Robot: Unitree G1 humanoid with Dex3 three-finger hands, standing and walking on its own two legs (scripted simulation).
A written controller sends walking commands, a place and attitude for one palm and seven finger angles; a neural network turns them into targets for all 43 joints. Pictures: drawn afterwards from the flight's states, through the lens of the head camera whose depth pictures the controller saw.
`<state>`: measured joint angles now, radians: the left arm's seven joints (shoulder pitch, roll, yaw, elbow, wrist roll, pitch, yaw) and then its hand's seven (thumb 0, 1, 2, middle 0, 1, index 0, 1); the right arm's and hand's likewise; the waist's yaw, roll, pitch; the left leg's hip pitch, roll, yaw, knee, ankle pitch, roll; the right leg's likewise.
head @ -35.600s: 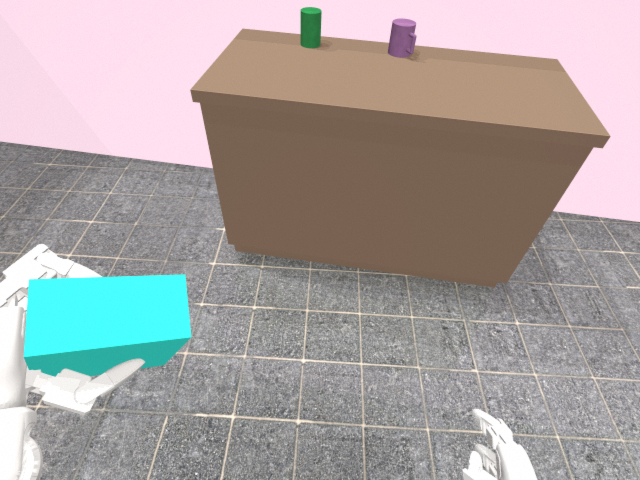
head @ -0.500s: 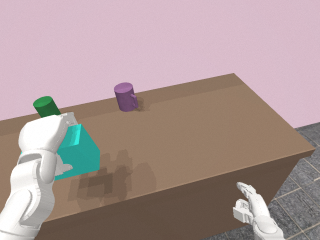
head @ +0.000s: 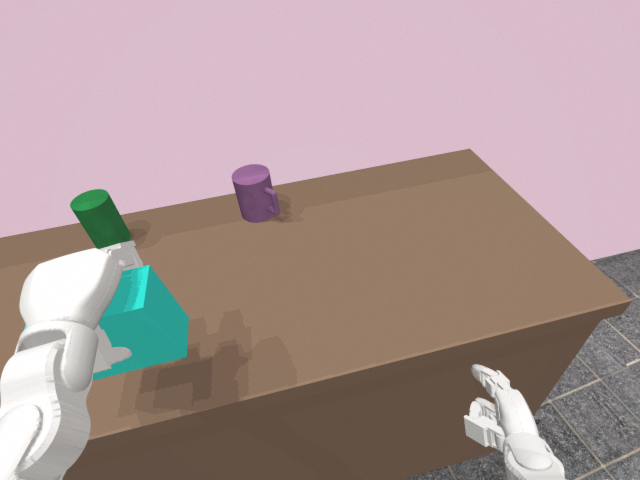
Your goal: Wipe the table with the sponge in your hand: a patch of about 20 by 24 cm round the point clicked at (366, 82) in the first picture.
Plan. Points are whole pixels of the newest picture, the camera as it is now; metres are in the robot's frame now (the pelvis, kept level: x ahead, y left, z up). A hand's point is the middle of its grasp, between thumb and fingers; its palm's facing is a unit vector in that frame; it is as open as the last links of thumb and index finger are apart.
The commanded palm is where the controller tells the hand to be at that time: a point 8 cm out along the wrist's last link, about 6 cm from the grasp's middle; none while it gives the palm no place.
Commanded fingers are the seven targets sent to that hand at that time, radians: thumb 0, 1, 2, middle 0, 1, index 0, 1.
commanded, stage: bring the sponge back beside the body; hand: left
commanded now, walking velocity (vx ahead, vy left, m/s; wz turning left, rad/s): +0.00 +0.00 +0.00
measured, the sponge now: (124, 333) +0.23 +0.29 +0.09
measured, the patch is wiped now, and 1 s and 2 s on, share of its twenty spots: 0.95 0.95 0.95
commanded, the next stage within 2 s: step back with the hand held close in 0.92 s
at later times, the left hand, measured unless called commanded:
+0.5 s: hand (93, 343) +0.19 +0.29 +0.13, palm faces +0.12 -0.12 -0.99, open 10.1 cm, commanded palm +0.15 +0.28 +0.19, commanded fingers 0.00 0.10 1.30 -1.20 -1.60 -1.20 -1.60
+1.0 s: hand (102, 357) +0.18 +0.28 +0.12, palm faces +0.10 -0.13 -0.99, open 10.1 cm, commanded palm +0.14 +0.28 +0.19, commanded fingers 0.00 0.10 1.30 -1.20 -1.60 -1.20 -1.60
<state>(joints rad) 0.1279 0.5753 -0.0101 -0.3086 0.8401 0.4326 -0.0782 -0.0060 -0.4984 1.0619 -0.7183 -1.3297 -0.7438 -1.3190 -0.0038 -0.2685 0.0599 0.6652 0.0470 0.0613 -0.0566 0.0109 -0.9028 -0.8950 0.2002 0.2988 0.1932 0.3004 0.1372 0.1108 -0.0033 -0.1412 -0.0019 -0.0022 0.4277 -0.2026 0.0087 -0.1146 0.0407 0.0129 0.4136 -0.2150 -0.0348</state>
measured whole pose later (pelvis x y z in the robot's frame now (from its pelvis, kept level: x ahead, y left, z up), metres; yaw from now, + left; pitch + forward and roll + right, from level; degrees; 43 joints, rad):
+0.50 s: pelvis -0.01 +0.01 +0.00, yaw +0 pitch -6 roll +0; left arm 0.25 0.54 -0.01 -0.39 0.84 0.45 -0.05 -0.01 -0.50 1.06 -0.72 -1.33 -0.74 -1.32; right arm 0.00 -0.26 0.06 0.66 0.04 0.07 -0.05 0.01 -0.90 -0.89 0.20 0.30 0.18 0.29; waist 0.14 0.11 0.00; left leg -0.13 -0.01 0.00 0.43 -0.20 0.02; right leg -0.10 0.04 0.02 0.41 -0.20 -0.03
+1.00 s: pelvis -0.01 +0.00 +0.00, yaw +0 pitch -7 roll +0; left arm 0.29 0.53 -0.03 -0.41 0.84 0.42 -0.05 -0.01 -0.50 1.06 -0.72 -1.33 -0.74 -1.32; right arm 0.00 -0.26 0.06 0.65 0.04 0.05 -0.05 0.01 -0.90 -0.89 0.20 0.30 0.20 0.30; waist 0.14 0.11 0.00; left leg -0.13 0.00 0.00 0.43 -0.20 0.01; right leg -0.09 0.05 0.02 0.41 -0.20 -0.03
